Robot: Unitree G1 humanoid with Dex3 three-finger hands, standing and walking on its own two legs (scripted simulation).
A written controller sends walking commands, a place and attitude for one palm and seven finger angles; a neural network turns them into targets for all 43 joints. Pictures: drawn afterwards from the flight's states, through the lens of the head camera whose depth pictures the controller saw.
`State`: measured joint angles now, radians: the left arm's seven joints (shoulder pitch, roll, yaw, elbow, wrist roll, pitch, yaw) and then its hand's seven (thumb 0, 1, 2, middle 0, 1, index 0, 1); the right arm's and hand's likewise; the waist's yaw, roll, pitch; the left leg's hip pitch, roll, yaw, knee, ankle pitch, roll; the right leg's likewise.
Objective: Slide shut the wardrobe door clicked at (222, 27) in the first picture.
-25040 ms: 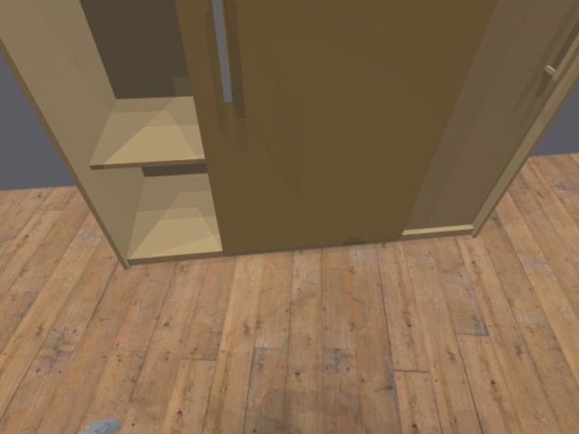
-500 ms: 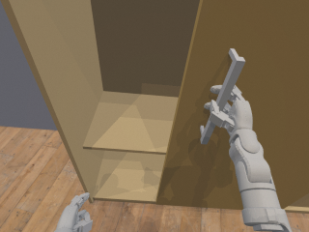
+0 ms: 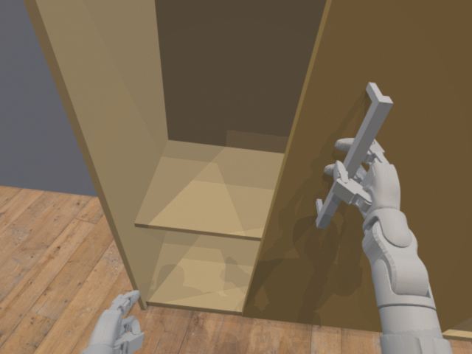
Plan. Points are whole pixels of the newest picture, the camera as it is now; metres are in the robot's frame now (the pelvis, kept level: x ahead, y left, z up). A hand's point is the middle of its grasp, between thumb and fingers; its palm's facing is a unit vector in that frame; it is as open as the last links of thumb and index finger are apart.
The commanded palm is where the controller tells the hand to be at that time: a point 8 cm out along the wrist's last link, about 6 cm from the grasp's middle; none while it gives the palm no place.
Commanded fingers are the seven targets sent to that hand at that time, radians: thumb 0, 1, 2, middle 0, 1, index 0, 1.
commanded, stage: grip the handle and tug to test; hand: right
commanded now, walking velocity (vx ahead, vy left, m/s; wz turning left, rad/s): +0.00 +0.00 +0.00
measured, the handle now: (343, 166) +0.41 -0.15 +0.15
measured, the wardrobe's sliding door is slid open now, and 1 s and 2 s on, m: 0.39 0.36 0.31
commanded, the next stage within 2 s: tug the door sideways, standing still in 0.04 s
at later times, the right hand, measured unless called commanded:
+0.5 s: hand (336, 181) +0.35 -0.12 +0.16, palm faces +0.09 +1.00 -0.03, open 5.8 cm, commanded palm +0.33 -0.13 +0.16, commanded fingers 0.00 -0.90 -0.90 0.45 1.40 0.45 1.40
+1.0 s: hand (321, 182) +0.35 -0.10 +0.16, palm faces +0.00 +0.99 -0.13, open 6.1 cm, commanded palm +0.34 -0.14 +0.16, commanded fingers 0.00 -0.90 -0.90 0.45 1.40 0.45 1.40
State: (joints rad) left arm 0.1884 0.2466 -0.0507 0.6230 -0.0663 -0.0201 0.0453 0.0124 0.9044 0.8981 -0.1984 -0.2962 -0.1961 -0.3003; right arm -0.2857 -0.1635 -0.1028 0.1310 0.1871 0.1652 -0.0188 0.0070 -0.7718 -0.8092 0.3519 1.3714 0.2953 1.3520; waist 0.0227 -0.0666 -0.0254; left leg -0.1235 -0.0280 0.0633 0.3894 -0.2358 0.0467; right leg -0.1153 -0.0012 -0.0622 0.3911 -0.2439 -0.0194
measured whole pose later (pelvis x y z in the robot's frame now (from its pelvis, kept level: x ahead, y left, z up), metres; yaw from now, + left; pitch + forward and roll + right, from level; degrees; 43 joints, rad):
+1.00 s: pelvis -0.02 -0.02 +0.00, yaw -2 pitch -2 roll +0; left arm 0.15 0.21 -0.05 0.70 -0.03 0.00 0.02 0.01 0.90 0.90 -0.20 -0.30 -0.20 -0.30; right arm -0.47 -0.11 0.13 0.27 0.11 0.05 -0.15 -0.02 -0.72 -0.81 0.37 1.38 0.26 1.37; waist -0.03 -0.07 0.03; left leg -0.18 0.02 0.09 0.47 -0.26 0.02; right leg -0.19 0.04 -0.03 0.46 -0.25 -0.05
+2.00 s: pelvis +0.00 +0.16 -0.02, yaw -7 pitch -5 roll +3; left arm 0.12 0.17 0.00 0.61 -0.05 0.06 -0.01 0.01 0.90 0.90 -0.20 -0.30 -0.20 -0.30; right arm -0.57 -0.18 0.00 0.25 0.09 -0.06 -0.11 -0.01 -0.79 -0.87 0.42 1.40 0.16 1.40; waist -0.12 -0.07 0.20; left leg -0.29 0.01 0.04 0.62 -0.24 0.03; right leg -0.16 -0.18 0.08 0.62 -0.38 0.11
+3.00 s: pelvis +0.01 +0.36 -0.02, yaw -1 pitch -3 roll +2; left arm 0.11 0.19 0.04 0.63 -0.03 0.04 -0.01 0.01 0.91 0.90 -0.20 -0.30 -0.19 -0.30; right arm -0.35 -0.17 0.03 0.05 0.06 -0.13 -0.07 0.00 -0.74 -0.80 0.46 1.40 0.25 1.39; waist -0.06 -0.06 0.16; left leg -0.33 -0.02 0.06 0.72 -0.37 0.00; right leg -0.22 -0.26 -0.09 0.58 -0.28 0.12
